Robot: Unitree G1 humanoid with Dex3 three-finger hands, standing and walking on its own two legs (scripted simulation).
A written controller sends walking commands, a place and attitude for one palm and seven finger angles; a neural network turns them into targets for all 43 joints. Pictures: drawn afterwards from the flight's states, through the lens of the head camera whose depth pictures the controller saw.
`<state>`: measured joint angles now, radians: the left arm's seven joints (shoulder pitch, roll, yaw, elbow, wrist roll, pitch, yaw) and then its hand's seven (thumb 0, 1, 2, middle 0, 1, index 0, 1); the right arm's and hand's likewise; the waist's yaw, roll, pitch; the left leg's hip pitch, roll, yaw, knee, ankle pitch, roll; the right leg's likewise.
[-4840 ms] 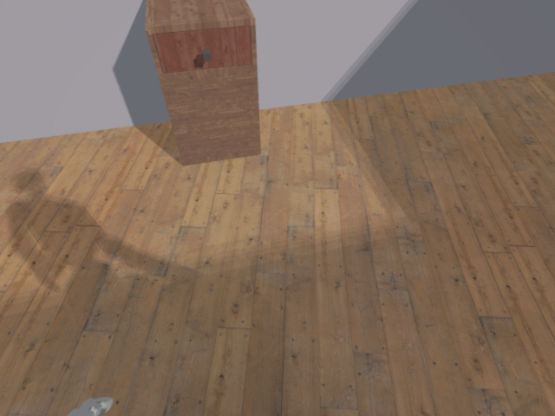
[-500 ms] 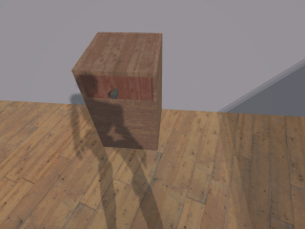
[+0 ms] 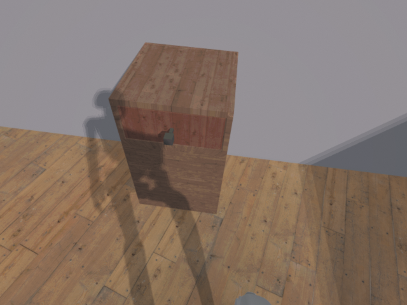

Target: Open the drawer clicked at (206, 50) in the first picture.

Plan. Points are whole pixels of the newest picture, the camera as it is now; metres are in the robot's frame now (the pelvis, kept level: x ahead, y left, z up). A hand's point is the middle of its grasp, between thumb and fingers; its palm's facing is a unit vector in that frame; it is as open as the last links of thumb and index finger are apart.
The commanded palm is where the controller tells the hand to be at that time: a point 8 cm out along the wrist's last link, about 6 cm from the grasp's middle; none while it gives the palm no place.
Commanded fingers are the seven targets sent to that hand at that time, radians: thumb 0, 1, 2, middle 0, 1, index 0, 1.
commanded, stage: take the last steps up to it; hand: left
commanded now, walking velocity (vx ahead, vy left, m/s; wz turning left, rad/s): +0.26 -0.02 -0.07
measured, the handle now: (169, 135) +0.69 +0.17 -0.16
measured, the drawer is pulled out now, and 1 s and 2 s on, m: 0.00 0.00 0.00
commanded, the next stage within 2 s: come to a stop and stand still in 0.26 s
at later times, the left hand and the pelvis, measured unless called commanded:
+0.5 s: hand (150, 274) +0.22 +0.14 -0.17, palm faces +0.00 -0.98 -0.21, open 7.2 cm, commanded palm none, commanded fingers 0.00 0.90 0.90 -0.20 -0.30 -0.20 -0.30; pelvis +0.16 -0.04 +0.00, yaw -2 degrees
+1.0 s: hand (157, 280) +0.21 +0.12 -0.17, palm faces -0.03 -0.96 -0.29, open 7.3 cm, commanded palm none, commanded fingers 0.00 0.90 0.90 -0.20 -0.30 -0.20 -0.30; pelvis +0.17 -0.08 -0.01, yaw -4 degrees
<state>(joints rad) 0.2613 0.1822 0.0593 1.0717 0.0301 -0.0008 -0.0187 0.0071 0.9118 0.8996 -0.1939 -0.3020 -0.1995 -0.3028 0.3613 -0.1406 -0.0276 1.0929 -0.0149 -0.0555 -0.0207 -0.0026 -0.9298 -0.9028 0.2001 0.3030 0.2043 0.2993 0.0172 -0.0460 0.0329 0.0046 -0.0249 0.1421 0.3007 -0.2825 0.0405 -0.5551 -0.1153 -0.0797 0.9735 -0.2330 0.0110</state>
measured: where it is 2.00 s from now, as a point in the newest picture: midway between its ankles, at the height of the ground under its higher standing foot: outside the picture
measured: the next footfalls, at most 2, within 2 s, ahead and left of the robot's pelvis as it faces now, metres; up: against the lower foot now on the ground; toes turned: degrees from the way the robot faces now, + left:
right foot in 0.18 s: +0.19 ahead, -0.14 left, +0.00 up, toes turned -6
left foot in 0.56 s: +0.26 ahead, +0.10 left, +0.00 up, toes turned +1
